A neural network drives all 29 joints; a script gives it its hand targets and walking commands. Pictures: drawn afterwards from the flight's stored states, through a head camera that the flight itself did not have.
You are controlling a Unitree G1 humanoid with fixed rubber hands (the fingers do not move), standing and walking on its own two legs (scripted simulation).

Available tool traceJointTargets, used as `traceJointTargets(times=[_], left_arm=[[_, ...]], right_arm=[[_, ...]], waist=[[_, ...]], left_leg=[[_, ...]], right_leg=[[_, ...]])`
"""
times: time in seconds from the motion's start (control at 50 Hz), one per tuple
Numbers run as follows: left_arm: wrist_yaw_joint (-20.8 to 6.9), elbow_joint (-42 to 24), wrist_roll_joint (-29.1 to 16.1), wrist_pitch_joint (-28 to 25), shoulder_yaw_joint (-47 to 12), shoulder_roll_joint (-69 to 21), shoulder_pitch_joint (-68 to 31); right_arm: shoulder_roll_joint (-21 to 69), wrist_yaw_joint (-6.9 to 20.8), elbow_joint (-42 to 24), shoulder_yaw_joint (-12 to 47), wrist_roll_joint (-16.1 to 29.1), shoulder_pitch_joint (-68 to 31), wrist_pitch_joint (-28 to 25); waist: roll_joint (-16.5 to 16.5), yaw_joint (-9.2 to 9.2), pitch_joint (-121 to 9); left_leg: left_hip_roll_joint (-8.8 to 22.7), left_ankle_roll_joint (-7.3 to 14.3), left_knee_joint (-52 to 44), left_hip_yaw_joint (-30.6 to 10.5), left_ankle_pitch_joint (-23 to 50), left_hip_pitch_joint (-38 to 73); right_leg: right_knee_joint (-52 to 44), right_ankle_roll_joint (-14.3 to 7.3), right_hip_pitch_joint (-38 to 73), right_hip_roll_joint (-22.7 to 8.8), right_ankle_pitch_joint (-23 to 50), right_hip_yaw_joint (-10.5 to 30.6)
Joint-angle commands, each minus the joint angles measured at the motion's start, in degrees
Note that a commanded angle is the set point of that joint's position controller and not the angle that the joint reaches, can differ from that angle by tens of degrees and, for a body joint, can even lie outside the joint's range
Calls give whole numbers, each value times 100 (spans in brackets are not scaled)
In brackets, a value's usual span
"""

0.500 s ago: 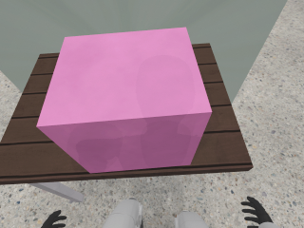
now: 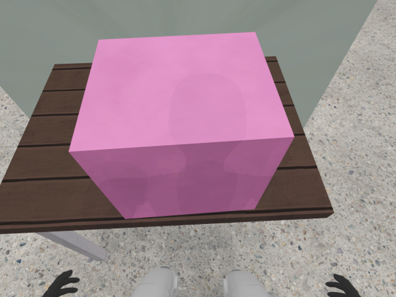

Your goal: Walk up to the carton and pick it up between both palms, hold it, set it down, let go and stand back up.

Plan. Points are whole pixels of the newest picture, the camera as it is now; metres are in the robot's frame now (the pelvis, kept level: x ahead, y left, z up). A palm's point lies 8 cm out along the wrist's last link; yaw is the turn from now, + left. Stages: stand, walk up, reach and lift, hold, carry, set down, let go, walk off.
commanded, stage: walk up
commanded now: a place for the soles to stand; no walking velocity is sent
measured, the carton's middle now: (184, 133) +0.42 +0.03 +0.06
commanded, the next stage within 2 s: none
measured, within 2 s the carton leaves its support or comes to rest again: neither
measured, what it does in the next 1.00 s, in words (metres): shifts its weight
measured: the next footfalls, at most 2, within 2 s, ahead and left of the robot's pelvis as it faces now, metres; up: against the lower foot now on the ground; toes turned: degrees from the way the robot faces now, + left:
none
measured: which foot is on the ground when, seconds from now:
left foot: down 0.00-1.00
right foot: down 0.00-1.00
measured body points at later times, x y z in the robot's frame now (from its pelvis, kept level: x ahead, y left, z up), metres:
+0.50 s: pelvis -0.07 +0.00 +0.01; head -0.05 +0.00 +0.45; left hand +0.02 +0.31 -0.12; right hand +0.02 -0.32 -0.12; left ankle +0.03 +0.13 -0.69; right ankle -0.01 -0.12 -0.69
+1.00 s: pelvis -0.10 +0.00 +0.02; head -0.11 -0.01 +0.47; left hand -0.07 +0.29 -0.11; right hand -0.03 -0.30 -0.11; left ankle -0.03 +0.11 -0.69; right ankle -0.03 -0.12 -0.69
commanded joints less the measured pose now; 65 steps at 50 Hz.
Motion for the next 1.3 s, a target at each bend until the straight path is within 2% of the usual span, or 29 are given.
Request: traceJointTargets(times=[0.0,0.04,0.08,0.14,0.16,0.18,0.22,0.3,0.36,0.38,0.42,0.48,0.54,0.56,0.6,0.64,0.66,0.7,0.72,0.76,0.8,0.82,0.86,0.88,0.96,1.04,1.14,1.22,1.28], left_arm=[[116,-509,-42,-54,336,1579,-483],[142,-432,-83,68,368,1480,-319],[97,-282,-108,69,388,1442,-144],[38,-41,-19,-66,389,1338,517],[41,39,71,-106,442,1546,415],[7,-47,39,-116,532,1839,277],[5,-277,64,-164,505,1906,-326],[12,-279,46,-48,389,1629,-758],[-2,-48,-44,73,392,1305,-258],[-23,42,-7,78,409,1376,-61],[-53,210,-13,41,440,1326,353],[-84,314,85,-11,467,1209,739],[-73,44,181,-105,621,1962,-1],[-21,-68,184,-137,605,1973,-360],[34,-183,162,-141,532,1755,-595],[4,-125,153,-112,441,1606,-561],[-7,-66,162,-64,436,1555,-458],[-15,61,8,11,363,1254,-123],[-21,170,-15,-1,376,1283,45],[-60,432,-11,-38,345,1123,661],[-47,680,6,-113,296,943,1209],[-40,640,52,-183,291,970,1160],[-25,416,155,-219,404,1610,434],[0,303,129,-244,406,1808,39],[-6,282,113,-214,284,1469,-507],[-83,531,13,-73,253,1126,99],[-94,815,38,-109,211,895,861],[-35,558,160,-155,220,1419,29],[-15,526,94,-186,172,1386,-294]], right_arm=[[-1255,-37,-165,-352,-41,573,-277],[-1756,-8,-445,-402,-40,187,-290],[-1663,-63,-500,-383,-97,-117,-298],[-1535,-83,-581,-269,-48,-491,-260],[-1204,-55,-548,-179,-28,-476,-242],[-1147,-62,-493,-262,3,-481,-189],[-1119,-56,-272,-261,-18,-112,-173],[-1057,49,46,-335,-39,599,-202],[-1575,46,-243,-358,-130,88,-295],[-1683,26,-296,-378,-170,-160,-296],[-1540,-19,-343,-327,-146,-526,-285],[-1388,9,-275,-292,-123,-621,-173],[-1112,16,-96,-324,-47,-51,-61],[-1045,28,-22,-335,-33,251,-74],[-1064,90,135,-418,-14,685,-136],[-963,107,275,-409,-35,946,-179],[-945,132,295,-426,-29,1063,-195],[-1499,77,10,-433,-162,381,-262],[-1542,55,-66,-419,-224,-10,-295],[-1394,6,-95,-322,-174,-345,-347],[-1193,59,-45,-208,-122,-512,-254],[-979,73,3,-127,-134,-308,-214],[-1005,89,160,-244,-26,31,-114],[-1009,96,308,-266,6,266,-131],[-896,141,560,-307,-57,753,-195],[-1186,76,294,-262,-140,54,-281],[-1085,97,175,-141,-58,-477,-217],[-916,126,319,-195,-16,-166,-137],[-919,133,463,-175,-54,25,-169]], waist=[[-923,-118,-1837],[421,-15,-1778],[618,141,-1636],[664,510,-1650],[147,442,-1375],[-668,380,-1554],[-867,99,-1481],[-1047,-296,-1197],[587,88,-1191],[596,163,-1259],[403,333,-1072],[635,472,-1077],[-1246,146,-931],[-968,61,-804],[-904,-204,-836],[-1151,-190,-1016],[-1256,-186,-1206],[342,44,-894],[449,185,-828],[393,394,-884],[613,568,-955],[329,511,-910],[-544,148,-712],[-638,0,-652],[-819,-257,-743],[186,227,-726],[470,447,-1009],[-346,28,-572],[-328,17,-717]], left_leg=[[589,319,-1538,-615,2845,1175],[1910,1376,-2534,-2580,3189,695],[1929,1640,-2564,-2554,2977,457],[1438,983,-1819,-1565,3104,-106],[880,497,-1316,-1058,2620,-467],[114,99,-380,-172,1310,-316],[-24,-28,74,-66,-43,214],[147,247,-1235,-243,628,1201],[1487,963,-3239,-2556,-222,137],[1669,1159,-3460,-2726,-672,-275],[1594,1175,-3302,-2425,-627,-653],[974,489,-2768,-1388,-894,-1161],[-224,-70,96,-75,-506,-267],[-69,-57,566,-197,-264,91],[-9,45,343,-71,52,569],[92,71,-1115,274,312,1151],[87,106,-1743,124,278,1566],[1314,704,-3682,-2909,-2448,475],[1803,985,-4187,-3282,-2838,-307],[1682,1011,-3845,-2570,-1903,-607],[1209,586,-3263,-1498,-1438,-947],[888,327,-2934,-1154,-1462,-1105],[160,-114,-1656,-391,-939,-364],[149,-149,-1082,-114,-251,303],[226,102,-1851,-191,301,1430],[1082,421,-4035,-1978,-1735,63],[1051,261,-3910,-1237,-1358,-801],[362,-104,-2788,-455,-520,363],[433,19,-3010,-511,285,724]], right_leg=[[-516,-742,283,-848,3729,950],[425,-219,106,76,405,125],[806,-216,93,83,-767,239],[-1042,-389,934,-173,641,262],[-1915,-546,1027,-501,877,1059],[-2280,-1114,602,-1209,1207,2056],[-2459,-1639,106,-1892,1822,2684],[-2068,-861,-767,-1094,922,1414],[-280,-317,11,54,-383,160],[205,-270,296,33,-538,103],[26,-305,576,-6,-275,48],[-1223,-555,1003,-151,-171,308],[-3702,-1259,-606,-1687,-2243,2803],[-3749,-1443,-993,-1952,-1934,3003],[-3230,-1438,-1008,-1810,-762,2356],[-2826,-987,-673,-1439,-527,1638],[-2535,-740,-561,-1144,-908,1300],[-774,-251,-707,-8,-895,321],[141,-171,-110,-12,-544,386],[63,-170,443,-178,-213,203],[-1206,-265,1327,-87,479,73],[-1977,-392,1458,-191,100,593],[-3541,-874,-59,-1119,-2665,2605],[-3791,-944,-628,-1419,-2775,2759],[-3473,-495,-1030,-917,-1875,1516],[-1641,-196,338,7,-260,249],[-1702,-313,1479,-12,169,249],[-3718,-481,-308,-742,-1641,1614],[-3475,-336,-15,-674,-349,1162]])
